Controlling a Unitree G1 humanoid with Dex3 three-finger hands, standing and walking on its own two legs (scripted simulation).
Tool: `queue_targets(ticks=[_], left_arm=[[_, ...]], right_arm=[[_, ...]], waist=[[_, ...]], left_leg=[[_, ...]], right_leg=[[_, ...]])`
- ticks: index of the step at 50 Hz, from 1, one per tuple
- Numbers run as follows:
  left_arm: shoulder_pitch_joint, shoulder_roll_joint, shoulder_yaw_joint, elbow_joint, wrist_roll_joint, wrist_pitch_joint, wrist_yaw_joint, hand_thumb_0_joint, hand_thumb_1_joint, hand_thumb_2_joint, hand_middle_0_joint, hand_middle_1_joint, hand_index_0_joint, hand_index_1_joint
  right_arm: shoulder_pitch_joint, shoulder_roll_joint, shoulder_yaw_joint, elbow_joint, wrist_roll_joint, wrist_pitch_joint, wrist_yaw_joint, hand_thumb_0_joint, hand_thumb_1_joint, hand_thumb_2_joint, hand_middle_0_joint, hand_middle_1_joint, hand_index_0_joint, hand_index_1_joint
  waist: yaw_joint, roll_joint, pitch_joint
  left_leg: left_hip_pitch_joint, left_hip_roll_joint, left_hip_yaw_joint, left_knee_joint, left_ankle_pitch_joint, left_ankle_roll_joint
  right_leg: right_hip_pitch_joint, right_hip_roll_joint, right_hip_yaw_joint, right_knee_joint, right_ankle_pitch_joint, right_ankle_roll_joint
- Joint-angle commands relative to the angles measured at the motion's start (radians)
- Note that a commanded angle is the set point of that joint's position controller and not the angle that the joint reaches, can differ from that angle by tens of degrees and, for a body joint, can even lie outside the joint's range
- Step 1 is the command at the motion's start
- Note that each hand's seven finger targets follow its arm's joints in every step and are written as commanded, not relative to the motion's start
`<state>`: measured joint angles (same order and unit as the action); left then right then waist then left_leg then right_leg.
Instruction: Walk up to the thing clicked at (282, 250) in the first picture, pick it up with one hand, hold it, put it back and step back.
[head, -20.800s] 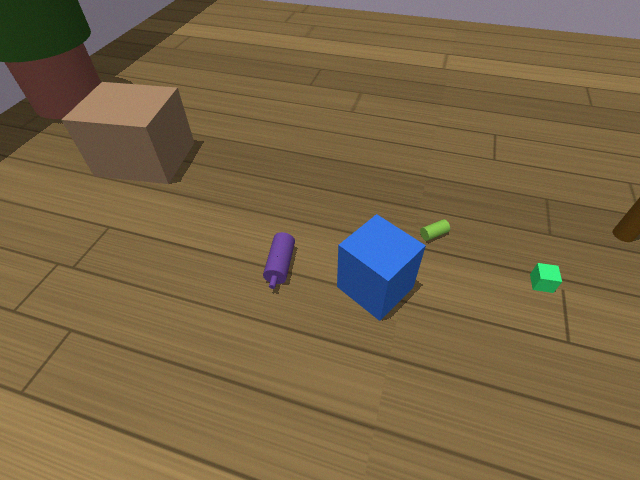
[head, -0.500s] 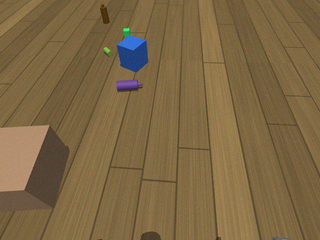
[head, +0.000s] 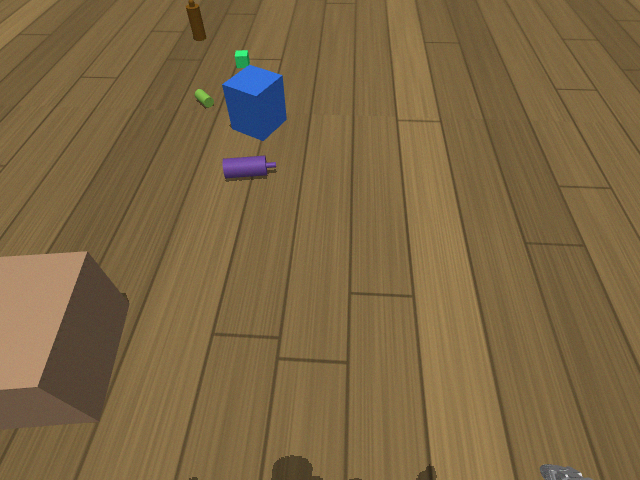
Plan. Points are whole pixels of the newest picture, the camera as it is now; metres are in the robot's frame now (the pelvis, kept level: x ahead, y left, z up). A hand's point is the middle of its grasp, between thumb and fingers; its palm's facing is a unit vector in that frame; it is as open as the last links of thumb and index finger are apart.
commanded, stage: walk up
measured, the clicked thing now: (250, 166) +1.46 +0.29 -0.73
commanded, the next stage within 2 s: stand in 0.36 s
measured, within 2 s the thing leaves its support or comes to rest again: neither
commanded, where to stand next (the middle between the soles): +0.05 +0.01 m, yaw +4 degrees
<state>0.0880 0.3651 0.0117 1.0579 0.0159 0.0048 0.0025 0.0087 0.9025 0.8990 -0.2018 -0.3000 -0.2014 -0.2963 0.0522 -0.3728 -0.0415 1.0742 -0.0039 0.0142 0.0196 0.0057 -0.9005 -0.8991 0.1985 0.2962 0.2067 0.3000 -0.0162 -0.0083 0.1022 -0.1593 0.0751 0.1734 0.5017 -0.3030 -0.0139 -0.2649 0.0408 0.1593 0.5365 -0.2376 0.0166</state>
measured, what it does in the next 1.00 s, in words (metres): stands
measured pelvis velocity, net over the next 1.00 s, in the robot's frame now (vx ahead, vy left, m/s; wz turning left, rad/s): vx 0.01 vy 0.01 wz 0.07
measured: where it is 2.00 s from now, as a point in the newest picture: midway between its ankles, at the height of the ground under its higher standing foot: outside the picture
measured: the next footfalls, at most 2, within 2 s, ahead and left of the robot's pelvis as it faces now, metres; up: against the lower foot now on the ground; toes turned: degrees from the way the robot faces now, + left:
none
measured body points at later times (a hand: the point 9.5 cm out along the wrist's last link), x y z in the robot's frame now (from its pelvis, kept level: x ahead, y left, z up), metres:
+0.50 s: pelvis +0.01 +0.00 +0.00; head +0.02 -0.01 +0.45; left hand +0.10 +0.30 -0.12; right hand +0.09 -0.31 -0.13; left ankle -0.02 +0.12 -0.73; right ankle +0.03 -0.13 -0.74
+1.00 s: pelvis +0.01 +0.01 +0.01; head +0.02 +0.00 +0.46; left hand +0.05 +0.31 -0.12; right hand +0.10 -0.29 -0.12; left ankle -0.02 +0.12 -0.74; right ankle +0.03 -0.13 -0.74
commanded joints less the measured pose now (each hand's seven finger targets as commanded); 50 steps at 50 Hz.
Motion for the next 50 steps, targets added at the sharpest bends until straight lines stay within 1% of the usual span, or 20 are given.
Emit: queue_targets(ticks=[1, 3, 6, 11, 15, 17, 18, 19, 22, 25, 26, 29, 32, 33, 37, 40, 42, 43, 45, 50], left_arm=[[-0.012, 0.217, 0.044, -0.071, -0.004, -0.023, 0.015, 0.0, 0.9, 0.9, -0.2, -0.3, -0.2, -0.3], [-0.014, 0.226, 0.043, -0.075, -0.001, -0.024, 0.017, 0.0, 0.9, 0.9, -0.2, -0.3, -0.2, -0.3], [-0.028, 0.229, 0.044, -0.086, -0.002, -0.024, 0.018, 0.0, 0.9, 0.9, -0.2, -0.3, -0.2, -0.3], [-0.027, 0.225, 0.044, -0.094, 0.001, -0.025, 0.016, 0.0, 0.9, 0.9, -0.2, -0.3, -0.2, -0.3], [-0.006, 0.216, 0.045, -0.093, -0.002, -0.023, 0.015, 0.0, 0.9, 0.9, -0.2, -0.3, -0.2, -0.3], [-0.002, 0.216, 0.047, -0.095, -0.002, -0.022, 0.014, 0.0, 0.9, 0.9, -0.2, -0.3, -0.2, -0.3], [-0.006, 0.179, 0.034, -0.063, -0.013, -0.025, 0.008, 0.0, 0.9, 0.9, -0.2, -0.3, -0.2, -0.3], [-0.018, 0.199, 0.037, -0.064, -0.008, -0.03, 0.006, 0.0, 0.9, 0.9, -0.2, -0.3, -0.2, -0.3], [-0.036, 0.22, 0.036, -0.044, -0.002, -0.039, 0.011, 0.0, 0.9, 0.9, -0.2, -0.3, -0.2, -0.3], [-0.05, 0.207, 0.032, -0.037, -0.009, -0.04, 0.015, 0.0, 0.9, 0.9, -0.2, -0.3, -0.2, -0.3], [-0.056, 0.197, 0.03, -0.033, -0.012, -0.04, 0.014, 0.0, 0.9, 0.9, -0.2, -0.3, -0.2, -0.3], [-0.044, 0.194, 0.033, -0.017, -0.011, -0.041, 0.013, 0.0, 0.9, 0.9, -0.2, -0.3, -0.2, -0.3], [-0.048, 0.189, 0.032, -0.005, -0.012, -0.039, 0.012, 0.0, 0.9, 0.9, -0.2, -0.3, -0.2, -0.3], [-0.043, 0.188, 0.03, -0.001, -0.009, -0.038, 0.011, 0.0, 0.9, 0.9, -0.2, -0.3, -0.2, -0.3], [-0.038, 0.187, 0.032, 0.01, -0.006, -0.037, 0.008, 0.0, 0.9, 0.9, -0.2, -0.3, -0.2, -0.3], [-0.042, 0.186, 0.031, 0.01, -0.005, -0.04, 0.007, 0.0, 0.9, 0.9, -0.2, -0.3, -0.2, -0.3], [-0.035, 0.188, 0.033, 0.015, -0.007, -0.037, 0.006, 0.0, 0.9, 0.9, -0.2, -0.3, -0.2, -0.3], [-0.028, 0.184, 0.031, 0.016, -0.005, -0.038, 0.006, 0.0, 0.9, 0.9, -0.2, -0.3, -0.2, -0.3], [-0.032, 0.19, 0.033, 0.014, -0.003, -0.039, 0.006, 0.0, 0.9, 0.9, -0.2, -0.3, -0.2, -0.3], [-0.007, 0.183, 0.026, 0.015, -0.006, -0.044, 0.009, 0.0, 0.9, 0.9, -0.2, -0.3, -0.2, -0.3]], right_arm=[[-0.044, -0.235, -0.053, -0.079, 0.003, -0.018, -0.015, 0.0, -0.9, -0.9, 0.2, 0.3, 0.2, 0.3], [-0.054, -0.227, -0.053, -0.089, 0.004, -0.014, -0.013, 0.0, -0.9, -0.9, 0.2, 0.3, 0.2, 0.3], [-0.039, -0.22, -0.053, -0.085, 0.006, -0.012, -0.012, 0.0, -0.9, -0.9, 0.2, 0.3, 0.2, 0.3], [-0.017, -0.225, -0.055, -0.082, 0.004, -0.016, -0.012, 0.0, -0.9, -0.9, 0.2, 0.3, 0.2, 0.3], [-0.025, -0.242, -0.06, -0.091, 0.002, -0.019, -0.012, 0.0, -0.9, -0.9, 0.2, 0.3, 0.2, 0.3], [-0.034, -0.241, -0.061, -0.099, 0.001, -0.017, -0.012, 0.0, -0.9, -0.9, 0.2, 0.3, 0.2, 0.3], [-0.043, -0.211, -0.042, -0.085, -0.006, -0.014, -0.015, 0.0, -0.9, -0.9, 0.2, 0.3, 0.2, 0.3], [-0.049, -0.203, -0.041, -0.086, -0.004, -0.014, -0.016, 0.0, -0.9, -0.9, 0.2, 0.3, 0.2, 0.3], [-0.014, -0.195, -0.031, -0.06, 0.001, -0.015, -0.017, 0.0, -0.9, -0.9, 0.2, 0.3, 0.2, 0.3], [0.004, -0.198, -0.03, -0.037, -0.003, -0.021, -0.016, 0.0, -0.9, -0.9, 0.2, 0.3, 0.2, 0.3], [0.001, -0.198, -0.029, -0.033, -0.007, -0.025, -0.016, 0.0, -0.9, -0.9, 0.2, 0.3, 0.2, 0.3], [0.0, -0.203, -0.029, -0.025, -0.007, -0.032, -0.017, 0.0, -0.9, -0.9, 0.2, 0.3, 0.2, 0.3], [0.001, -0.196, -0.024, -0.021, -0.009, -0.037, -0.019, 0.0, -0.9, -0.9, 0.2, 0.3, 0.2, 0.3], [-0.004, -0.197, -0.025, -0.019, -0.01, -0.037, -0.018, 0.0, -0.9, -0.9, 0.2, 0.3, 0.2, 0.3], [-0.01, -0.195, -0.027, -0.018, -0.009, -0.039, -0.018, 0.0, -0.9, -0.9, 0.2, 0.3, 0.2, 0.3], [-0.002, -0.19, -0.027, -0.015, -0.011, -0.04, -0.017, 0.0, -0.9, -0.9, 0.2, 0.3, 0.2, 0.3], [0.0, -0.193, -0.029, -0.013, -0.011, -0.04, -0.018, 0.0, -0.9, -0.9, 0.2, 0.3, 0.2, 0.3], [-0.01, -0.199, -0.031, -0.015, -0.011, -0.039, -0.017, 0.0, -0.9, -0.9, 0.2, 0.3, 0.2, 0.3], [0.001, -0.191, -0.031, -0.015, -0.01, -0.039, -0.018, 0.0, -0.9, -0.9, 0.2, 0.3, 0.2, 0.3], [0.01, -0.198, -0.03, -0.011, -0.005, -0.04, -0.018, 0.0, -0.9, -0.9, 0.2, 0.3, 0.2, 0.3]], waist=[[-0.002, 0.021, -0.161], [-0.005, 0.007, -0.152], [-0.011, -0.018, -0.151], [-0.016, -0.028, -0.157], [-0.006, 0.029, -0.152], [-0.003, 0.032, -0.144], [0.0, 0.065, -0.167], [-0.002, 0.023, -0.162], [-0.02, -0.051, -0.164], [-0.021, -0.039, -0.164], [-0.015, -0.027, -0.153], [-0.006, -0.012, -0.164], [-0.003, 0.007, -0.14], [-0.001, 0.018, -0.132], [0.003, 0.006, -0.113], [-0.003, 0.011, -0.103], [0.0, 0.018, -0.09], [0.003, 0.021, -0.096], [-0.003, 0.005, -0.116], [-0.005, 0.003, -0.165]], left_leg=[[0.094, 0.104, -0.108, -0.072, 0.123, 0.081], [0.084, 0.087, -0.097, -0.053, 0.089, 0.075], [0.091, 0.069, -0.111, -0.056, 0.046, 0.069], [0.094, 0.086, -0.124, -0.074, 0.041, 0.079], [0.1, 0.126, -0.131, -0.104, 0.085, 0.096], [0.079, 0.128, -0.122, -0.097, 0.078, 0.096], [0.032, 0.117, -0.14, -0.141, 0.02, 0.083], [0.027, 0.092, -0.127, -0.134, 0.012, 0.062], [0.126, 0.055, -0.126, -0.098, 0.122, 0.041], [0.146, 0.067, -0.14, -0.137, 0.156, 0.041], [0.13, 0.082, -0.144, -0.161, 0.176, 0.043], [0.133, 0.09, -0.145, -0.19, 0.2, 0.04], [0.11, 0.087, -0.149, -0.22, 0.156, 0.035], [0.101, 0.087, -0.148, -0.231, 0.111, 0.037], [0.092, 0.088, -0.159, -0.256, 0.045, 0.04], [0.084, 0.083, -0.157, -0.249, 0.042, 0.037], [0.075, 0.086, -0.173, -0.27, -0.011, 0.038], [0.082, 0.091, -0.177, -0.266, -0.011, 0.042], [0.09, 0.089, -0.175, -0.263, 0.013, 0.043], [0.157, 0.083, -0.158, -0.206, 0.224, 0.04]], right_leg=[[-0.007, -0.067, 0.031, -0.037, 0.325, -0.064], [-0.01, -0.08, 0.054, -0.058, 0.333, -0.075], [-0.032, -0.092, 0.099, -0.076, 0.295, -0.09], [-0.032, -0.078, 0.083, -0.066, 0.272, -0.083], [-0.027, -0.049, 0.016, -0.009, 0.288, -0.064], [-0.017, -0.048, 0.011, -0.008, 0.279, -0.063], [0.059, -0.091, 0.004, -0.067, 0.266, -0.047], [0.082, -0.108, 0.033, -0.102, 0.288, -0.049], [0.034, -0.138, 0.086, -0.167, 0.333, -0.055], [0.047, -0.136, 0.064, -0.191, 0.325, -0.045], [0.064, -0.134, 0.047, -0.189, 0.346, -0.042], [0.099, -0.127, 0.018, -0.184, 0.352, -0.036], [0.098, -0.127, 0.02, -0.201, 0.302, -0.034], [0.092, -0.123, 0.008, -0.207, 0.265, -0.03], [0.075, -0.117, -0.001, -0.22, 0.202, -0.028], [0.071, -0.125, 0.006, -0.228, 0.215, -0.029], [0.058, -0.118, 0.004, -0.228, 0.17, -0.03], [0.06, -0.118, -0.002, -0.228, 0.169, -0.028], [0.066, -0.122, 0.0, -0.227, 0.187, -0.031], [0.09, -0.138, -0.002, -0.214, 0.342, -0.032]])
